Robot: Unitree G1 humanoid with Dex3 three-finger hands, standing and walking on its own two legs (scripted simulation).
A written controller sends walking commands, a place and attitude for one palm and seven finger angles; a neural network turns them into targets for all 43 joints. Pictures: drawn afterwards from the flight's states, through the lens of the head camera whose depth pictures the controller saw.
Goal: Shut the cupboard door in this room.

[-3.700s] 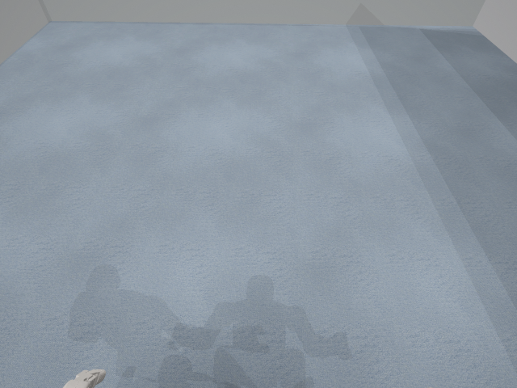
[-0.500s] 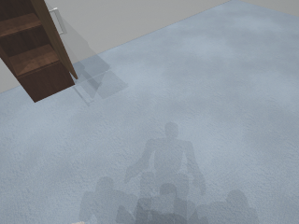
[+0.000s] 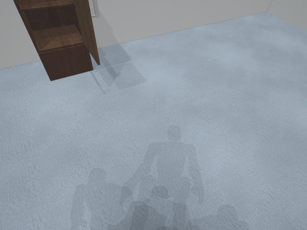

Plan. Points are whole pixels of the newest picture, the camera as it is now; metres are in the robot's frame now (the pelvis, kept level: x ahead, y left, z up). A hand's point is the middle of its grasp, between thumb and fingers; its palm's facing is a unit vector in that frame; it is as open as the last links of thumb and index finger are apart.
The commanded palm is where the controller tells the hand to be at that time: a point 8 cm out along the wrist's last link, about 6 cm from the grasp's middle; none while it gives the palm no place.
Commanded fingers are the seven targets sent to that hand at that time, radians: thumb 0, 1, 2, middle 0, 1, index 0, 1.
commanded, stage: stand and wait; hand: left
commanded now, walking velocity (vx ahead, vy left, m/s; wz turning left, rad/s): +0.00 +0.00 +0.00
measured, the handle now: (92, 4) +1.36 +0.49 -0.02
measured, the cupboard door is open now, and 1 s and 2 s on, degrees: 91 91 91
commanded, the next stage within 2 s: turn or walk to find it in 0.22 s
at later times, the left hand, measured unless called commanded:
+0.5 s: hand out of the picture -0.01 +0.17 -0.19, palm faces +0.12 -0.97 -0.19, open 7.3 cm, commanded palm none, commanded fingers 0.00 0.90 0.90 -0.20 -0.30 -0.20 -0.30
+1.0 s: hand out of the picture -0.04 +0.16 -0.19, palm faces +0.19 -0.97 -0.16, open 7.3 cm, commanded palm none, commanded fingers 0.00 0.90 0.90 -0.20 -0.30 -0.20 -0.30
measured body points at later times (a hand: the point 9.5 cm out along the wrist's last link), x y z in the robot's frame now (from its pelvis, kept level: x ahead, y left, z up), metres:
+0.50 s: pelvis -0.03 -0.01 -0.01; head -0.02 +0.00 +0.44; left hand -0.01 +0.22 -0.17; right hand -0.02 -0.25 -0.16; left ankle -0.02 +0.10 -0.74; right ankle -0.01 -0.14 -0.74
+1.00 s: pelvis -0.04 -0.01 -0.01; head -0.02 +0.01 +0.44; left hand -0.05 +0.21 -0.18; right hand +0.01 -0.24 -0.16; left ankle -0.02 +0.10 -0.74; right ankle -0.02 -0.14 -0.74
